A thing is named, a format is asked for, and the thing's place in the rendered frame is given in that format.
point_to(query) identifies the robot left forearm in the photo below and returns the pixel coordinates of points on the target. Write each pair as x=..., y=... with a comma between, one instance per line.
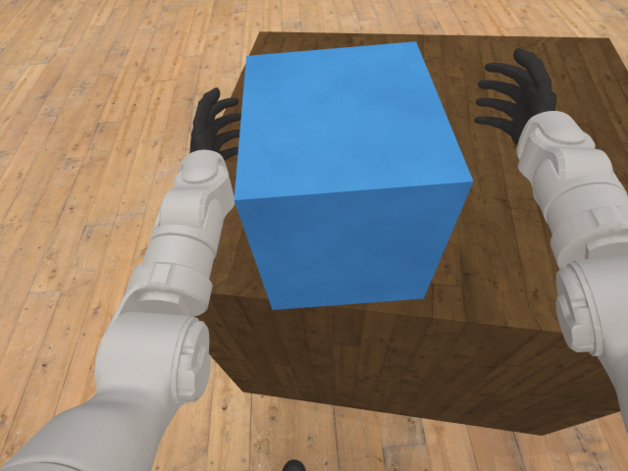
x=174, y=275

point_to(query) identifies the pedestal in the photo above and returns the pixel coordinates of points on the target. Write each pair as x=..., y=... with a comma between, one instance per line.
x=484, y=346

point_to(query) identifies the carton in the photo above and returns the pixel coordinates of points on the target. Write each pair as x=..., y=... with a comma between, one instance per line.
x=349, y=179

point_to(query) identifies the robot left upper arm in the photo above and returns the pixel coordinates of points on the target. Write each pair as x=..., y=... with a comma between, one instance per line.
x=150, y=364

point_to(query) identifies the robot right upper arm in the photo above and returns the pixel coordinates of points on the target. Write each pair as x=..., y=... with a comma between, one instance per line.
x=592, y=311

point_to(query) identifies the robot right hand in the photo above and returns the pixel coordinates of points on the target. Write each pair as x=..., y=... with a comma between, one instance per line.
x=533, y=95

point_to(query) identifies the robot left hand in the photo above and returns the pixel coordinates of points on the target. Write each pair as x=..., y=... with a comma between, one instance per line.
x=205, y=128

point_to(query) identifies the robot right forearm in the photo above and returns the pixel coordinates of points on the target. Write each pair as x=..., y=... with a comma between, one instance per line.
x=581, y=198

